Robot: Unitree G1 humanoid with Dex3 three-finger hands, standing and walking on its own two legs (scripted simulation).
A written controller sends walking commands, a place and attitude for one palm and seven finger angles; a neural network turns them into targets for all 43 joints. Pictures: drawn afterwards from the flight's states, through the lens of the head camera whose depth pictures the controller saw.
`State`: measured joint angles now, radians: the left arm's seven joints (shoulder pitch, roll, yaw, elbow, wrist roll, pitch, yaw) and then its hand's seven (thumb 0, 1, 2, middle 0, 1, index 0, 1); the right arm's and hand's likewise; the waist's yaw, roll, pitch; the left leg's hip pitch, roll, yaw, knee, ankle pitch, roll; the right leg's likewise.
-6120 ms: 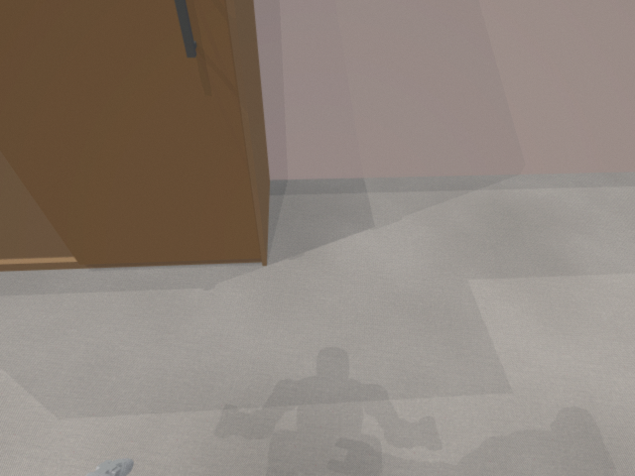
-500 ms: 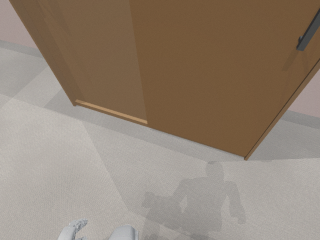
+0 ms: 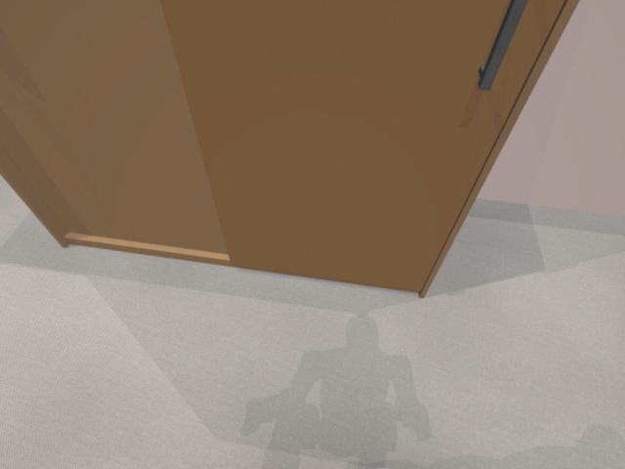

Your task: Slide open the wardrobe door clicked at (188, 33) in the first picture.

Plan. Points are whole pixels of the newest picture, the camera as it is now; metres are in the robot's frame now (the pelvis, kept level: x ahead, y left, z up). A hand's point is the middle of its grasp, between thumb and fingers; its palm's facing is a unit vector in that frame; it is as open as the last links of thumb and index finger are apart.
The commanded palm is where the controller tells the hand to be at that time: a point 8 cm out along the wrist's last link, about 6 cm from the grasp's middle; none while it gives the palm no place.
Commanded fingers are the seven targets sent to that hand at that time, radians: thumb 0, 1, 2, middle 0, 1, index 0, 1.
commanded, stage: take the last steps up to it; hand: right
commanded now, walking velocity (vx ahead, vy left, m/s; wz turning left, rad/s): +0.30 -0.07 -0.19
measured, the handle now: (506, 21) +0.76 -0.28 +0.21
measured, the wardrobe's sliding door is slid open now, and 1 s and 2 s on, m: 0.00 0.00 0.00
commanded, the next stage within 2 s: come to a stop and stand still in 1.02 s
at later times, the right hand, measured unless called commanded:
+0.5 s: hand out of the picture +0.13 -0.20 -0.16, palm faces +0.05 +0.98 -0.20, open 7.4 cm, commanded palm none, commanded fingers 0.00 -0.90 -0.90 0.20 0.30 0.20 0.30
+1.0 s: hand out of the picture +0.12 -0.21 -0.19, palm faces +0.20 +0.97 -0.13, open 7.4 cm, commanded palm none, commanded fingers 0.00 -0.90 -0.90 0.20 0.30 0.20 0.30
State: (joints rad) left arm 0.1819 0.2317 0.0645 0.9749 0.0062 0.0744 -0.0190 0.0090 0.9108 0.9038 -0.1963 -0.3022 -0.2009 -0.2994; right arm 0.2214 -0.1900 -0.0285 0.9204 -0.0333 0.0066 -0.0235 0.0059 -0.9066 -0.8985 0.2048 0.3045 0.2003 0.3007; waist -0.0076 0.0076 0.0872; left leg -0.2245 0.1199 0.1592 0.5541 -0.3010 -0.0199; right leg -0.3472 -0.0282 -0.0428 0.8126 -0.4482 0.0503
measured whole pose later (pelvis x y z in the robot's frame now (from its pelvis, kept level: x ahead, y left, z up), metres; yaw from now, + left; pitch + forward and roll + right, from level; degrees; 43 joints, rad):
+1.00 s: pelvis +0.23 -0.06 -0.01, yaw -5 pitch -2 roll +1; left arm 0.14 0.17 0.05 1.00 0.02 -0.06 -0.02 0.00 0.91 0.90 -0.19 -0.30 -0.20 -0.30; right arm 0.42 -0.14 -0.04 1.16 -0.02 -0.03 -0.01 0.01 -0.91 -0.90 0.20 0.30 0.20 0.30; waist -0.06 0.03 0.07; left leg -0.14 0.09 0.10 0.76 -0.51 -0.02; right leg -0.38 -0.08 -0.14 0.62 -0.19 -0.03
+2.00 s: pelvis +0.26 -0.10 +0.01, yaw -3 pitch -1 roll -1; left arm 0.21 0.17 0.03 1.09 0.00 0.00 0.03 0.01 0.93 0.90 -0.20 -0.30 -0.20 -0.30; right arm 0.25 -0.16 -0.01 1.12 -0.01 0.01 -0.04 0.01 -0.91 -0.90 0.20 0.30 0.19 0.30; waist 0.00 -0.01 0.05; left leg -0.14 0.03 0.03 0.45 -0.29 -0.01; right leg -0.20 0.00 -0.10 0.44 -0.22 -0.03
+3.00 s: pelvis +0.24 -0.11 +0.00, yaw -3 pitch -2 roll +0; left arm 0.29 0.18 0.00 1.06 0.01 -0.02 0.01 0.01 0.92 0.90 -0.20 -0.30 -0.20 -0.30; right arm 0.30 -0.17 0.01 1.05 -0.02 -0.02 -0.04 0.01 -0.91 -0.90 0.20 0.30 0.19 0.30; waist 0.00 0.00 0.00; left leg -0.18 0.03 0.03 0.50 -0.29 -0.02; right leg -0.24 0.01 -0.09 0.48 -0.22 -0.05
